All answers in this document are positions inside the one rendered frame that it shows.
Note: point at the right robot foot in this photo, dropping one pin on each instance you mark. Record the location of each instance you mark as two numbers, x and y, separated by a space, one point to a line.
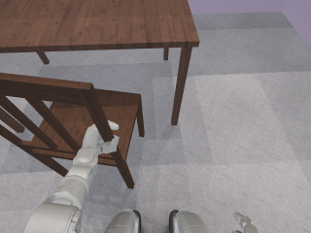
171 216

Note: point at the robot left forearm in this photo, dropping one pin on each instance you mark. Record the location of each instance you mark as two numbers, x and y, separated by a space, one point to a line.
76 185

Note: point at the robot left shin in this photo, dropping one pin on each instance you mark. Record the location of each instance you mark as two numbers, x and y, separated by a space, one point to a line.
128 210

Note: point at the robot left upper arm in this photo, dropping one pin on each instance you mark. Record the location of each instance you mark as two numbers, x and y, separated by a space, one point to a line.
56 218

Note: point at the table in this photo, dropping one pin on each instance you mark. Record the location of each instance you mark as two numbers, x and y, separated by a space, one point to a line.
72 25

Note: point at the robot left hand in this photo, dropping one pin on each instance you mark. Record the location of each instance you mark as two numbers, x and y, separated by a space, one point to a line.
93 139

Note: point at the chair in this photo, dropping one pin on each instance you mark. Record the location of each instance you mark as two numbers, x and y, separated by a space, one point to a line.
75 107

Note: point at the robot right hand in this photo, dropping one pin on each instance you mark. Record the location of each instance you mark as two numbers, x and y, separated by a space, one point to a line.
245 223

